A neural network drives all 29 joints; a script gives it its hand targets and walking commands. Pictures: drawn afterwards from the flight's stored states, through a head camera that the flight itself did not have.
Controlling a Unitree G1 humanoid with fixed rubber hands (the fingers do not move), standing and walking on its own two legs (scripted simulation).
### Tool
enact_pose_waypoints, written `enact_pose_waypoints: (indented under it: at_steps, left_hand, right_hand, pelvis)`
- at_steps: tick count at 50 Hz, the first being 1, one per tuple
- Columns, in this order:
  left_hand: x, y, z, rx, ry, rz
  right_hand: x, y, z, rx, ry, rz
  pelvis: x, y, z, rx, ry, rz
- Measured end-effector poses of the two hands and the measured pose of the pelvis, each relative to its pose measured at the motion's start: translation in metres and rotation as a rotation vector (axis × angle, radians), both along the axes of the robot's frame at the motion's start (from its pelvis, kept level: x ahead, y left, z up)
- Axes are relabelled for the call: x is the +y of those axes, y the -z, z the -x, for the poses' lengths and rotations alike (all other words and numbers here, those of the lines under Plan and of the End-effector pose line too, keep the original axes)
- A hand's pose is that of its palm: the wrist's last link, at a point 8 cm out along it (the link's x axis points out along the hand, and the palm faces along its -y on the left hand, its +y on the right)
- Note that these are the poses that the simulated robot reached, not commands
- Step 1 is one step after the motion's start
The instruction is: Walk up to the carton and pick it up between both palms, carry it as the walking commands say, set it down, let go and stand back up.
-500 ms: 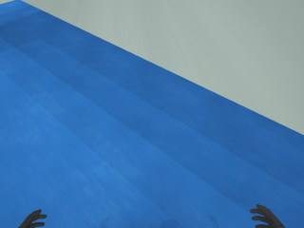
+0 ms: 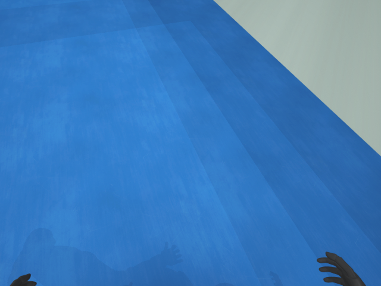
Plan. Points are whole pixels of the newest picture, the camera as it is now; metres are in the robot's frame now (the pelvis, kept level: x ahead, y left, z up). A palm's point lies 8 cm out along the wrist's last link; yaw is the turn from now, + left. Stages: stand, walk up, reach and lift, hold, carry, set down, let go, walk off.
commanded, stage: walk up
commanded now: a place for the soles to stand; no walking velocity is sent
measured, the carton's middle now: out of the picture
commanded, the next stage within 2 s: none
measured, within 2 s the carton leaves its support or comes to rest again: neither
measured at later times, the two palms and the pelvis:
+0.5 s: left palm out of the picture -0.15 +0.46 -0.04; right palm (222, 188) +0.35 -0.07 -0.04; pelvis +0.00 +0.10 -0.01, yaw +33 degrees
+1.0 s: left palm out of the picture -0.33 +0.43 -0.03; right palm (72, 165) +0.40 +0.31 -0.03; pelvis +0.01 +0.22 +0.00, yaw +65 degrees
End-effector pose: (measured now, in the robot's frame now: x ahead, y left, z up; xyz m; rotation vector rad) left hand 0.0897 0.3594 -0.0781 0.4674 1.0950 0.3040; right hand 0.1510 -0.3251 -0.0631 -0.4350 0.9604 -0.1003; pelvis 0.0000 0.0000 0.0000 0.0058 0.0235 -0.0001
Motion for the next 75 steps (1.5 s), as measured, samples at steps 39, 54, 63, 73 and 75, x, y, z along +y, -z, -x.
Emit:
enact_pose_waypoints:
  at_steps: [39,54,63,73,75]
  left_hand:
    - [0.073,-0.028,0.311,-0.014,-0.846,-0.091]
    - [0.08,-0.033,0.438,0.058,-1.208,-0.119]
    - [0.106,-0.018,0.405,0.019,-1.258,-0.061]
    - [0.088,-0.054,0.444,0.062,-1.513,-0.152]
    - [0.084,-0.055,0.454,0.088,-1.553,-0.131]
  right_hand:
    - [0.383,0.001,-0.215,-0.024,-0.875,-0.069]
    - [0.687,-0.029,-0.234,-0.208,-1.293,-0.194]
    - [0.701,0.002,-0.237,-0.035,-1.286,-0.072]
    - [0.879,0.002,-0.208,0.002,-1.544,-0.131]
    - [0.925,-0.004,-0.191,-0.007,-1.598,-0.173]
  pelvis:
    - [0.15,-0.003,-0.019,0.006,-0.899,0.003]
    - [0.255,0.008,-0.002,-0.014,-1.189,0.002]
    - [0.315,0.004,-0.024,-0.002,-1.332,-0.018]
    - [0.394,-0.007,-0.026,-0.031,-1.542,0.003]
    - [0.411,-0.009,-0.021,-0.031,-1.57,0.001]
